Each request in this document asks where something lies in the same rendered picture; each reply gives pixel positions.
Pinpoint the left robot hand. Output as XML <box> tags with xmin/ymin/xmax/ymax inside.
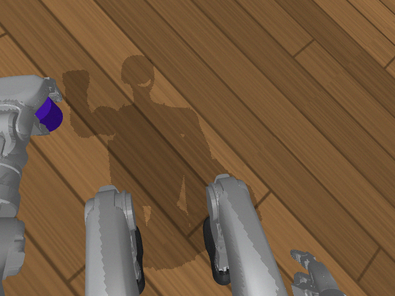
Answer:
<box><xmin>0</xmin><ymin>75</ymin><xmax>62</xmax><ymax>136</ymax></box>

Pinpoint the right robot hand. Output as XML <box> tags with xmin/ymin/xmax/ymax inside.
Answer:
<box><xmin>290</xmin><ymin>250</ymin><xmax>339</xmax><ymax>296</ymax></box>

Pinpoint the left robot arm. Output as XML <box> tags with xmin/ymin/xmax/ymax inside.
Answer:
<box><xmin>0</xmin><ymin>102</ymin><xmax>35</xmax><ymax>296</ymax></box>

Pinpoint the right robot foot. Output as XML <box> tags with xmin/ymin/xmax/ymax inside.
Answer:
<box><xmin>203</xmin><ymin>216</ymin><xmax>231</xmax><ymax>286</ymax></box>

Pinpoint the tin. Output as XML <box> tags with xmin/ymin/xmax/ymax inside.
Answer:
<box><xmin>35</xmin><ymin>96</ymin><xmax>63</xmax><ymax>132</ymax></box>

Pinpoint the left robot foot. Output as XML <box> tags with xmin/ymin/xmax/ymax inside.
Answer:
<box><xmin>135</xmin><ymin>226</ymin><xmax>145</xmax><ymax>294</ymax></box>

